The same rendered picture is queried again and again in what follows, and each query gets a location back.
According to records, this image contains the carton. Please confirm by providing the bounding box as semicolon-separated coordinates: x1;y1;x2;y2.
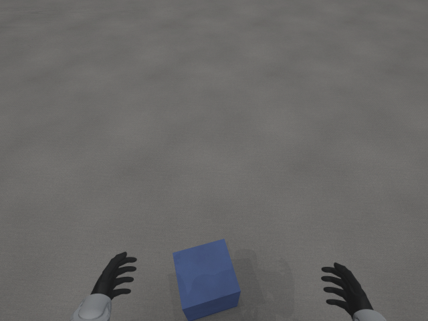
173;239;241;321

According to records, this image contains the robot left forearm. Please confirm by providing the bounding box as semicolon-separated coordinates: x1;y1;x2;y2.
70;294;112;321

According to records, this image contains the robot left hand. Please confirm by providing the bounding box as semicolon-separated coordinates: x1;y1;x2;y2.
91;252;137;300

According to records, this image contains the robot right hand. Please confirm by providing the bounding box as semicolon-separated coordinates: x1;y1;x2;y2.
321;262;373;317

